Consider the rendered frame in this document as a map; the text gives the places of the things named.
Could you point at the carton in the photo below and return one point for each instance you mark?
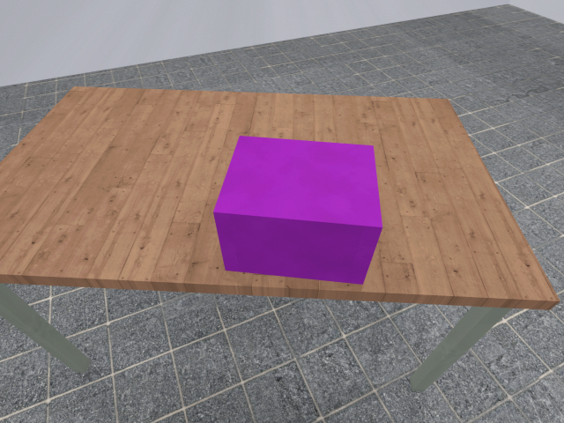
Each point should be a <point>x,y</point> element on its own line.
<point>299,209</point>

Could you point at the table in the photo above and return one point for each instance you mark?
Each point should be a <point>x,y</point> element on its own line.
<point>116,188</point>

